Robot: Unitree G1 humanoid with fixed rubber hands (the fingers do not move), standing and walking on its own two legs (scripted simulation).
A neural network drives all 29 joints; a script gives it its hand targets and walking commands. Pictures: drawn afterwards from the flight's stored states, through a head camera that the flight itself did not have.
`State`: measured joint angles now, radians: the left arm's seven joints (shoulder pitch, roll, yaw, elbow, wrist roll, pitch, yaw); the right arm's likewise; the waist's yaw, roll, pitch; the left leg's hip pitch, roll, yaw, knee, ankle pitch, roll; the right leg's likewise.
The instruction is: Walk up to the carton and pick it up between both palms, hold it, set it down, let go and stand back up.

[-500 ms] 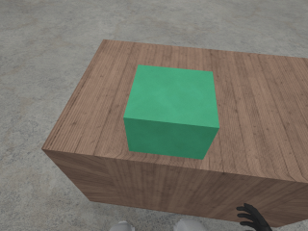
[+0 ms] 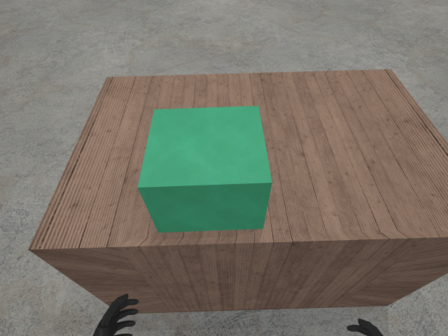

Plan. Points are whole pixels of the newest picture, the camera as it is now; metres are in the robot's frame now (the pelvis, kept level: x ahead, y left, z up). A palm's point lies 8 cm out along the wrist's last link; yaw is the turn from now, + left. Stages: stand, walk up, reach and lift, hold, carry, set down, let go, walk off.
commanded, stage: walk up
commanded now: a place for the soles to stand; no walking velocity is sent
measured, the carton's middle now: (208, 169) +0.48 +0.06 -0.01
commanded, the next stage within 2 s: none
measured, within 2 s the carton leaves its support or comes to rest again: neither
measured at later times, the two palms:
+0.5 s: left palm out of the picture +0.10 +0.26 -0.08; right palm out of the picture +0.07 -0.25 -0.09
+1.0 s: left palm out of the picture +0.13 +0.28 -0.08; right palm out of the picture +0.08 -0.25 -0.09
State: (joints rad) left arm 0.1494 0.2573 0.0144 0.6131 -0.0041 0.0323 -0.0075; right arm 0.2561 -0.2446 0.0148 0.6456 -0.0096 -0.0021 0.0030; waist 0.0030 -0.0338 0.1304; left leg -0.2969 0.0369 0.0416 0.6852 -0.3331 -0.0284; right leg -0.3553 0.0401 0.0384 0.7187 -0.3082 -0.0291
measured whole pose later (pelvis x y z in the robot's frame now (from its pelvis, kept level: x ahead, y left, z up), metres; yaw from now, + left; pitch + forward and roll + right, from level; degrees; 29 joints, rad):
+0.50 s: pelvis +0.00 +0.01 +0.01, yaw +0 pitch -2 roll +0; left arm 0.27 0.24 0.02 0.71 0.00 0.00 -0.02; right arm 0.36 -0.26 -0.01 0.68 -0.01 -0.01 0.01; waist 0.00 0.01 0.02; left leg -0.27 0.04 0.04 0.57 -0.28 -0.02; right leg -0.32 0.04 0.05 0.58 -0.24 -0.02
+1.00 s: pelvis -0.02 +0.03 +0.00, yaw -3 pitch -3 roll +1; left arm 0.19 0.29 0.04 0.64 0.01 0.02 -0.01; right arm 0.22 -0.30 -0.02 0.64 0.00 0.03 0.02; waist 0.00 -0.01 0.10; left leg -0.33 0.03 0.10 0.69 -0.32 0.01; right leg -0.39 0.04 0.11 0.70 -0.25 0.01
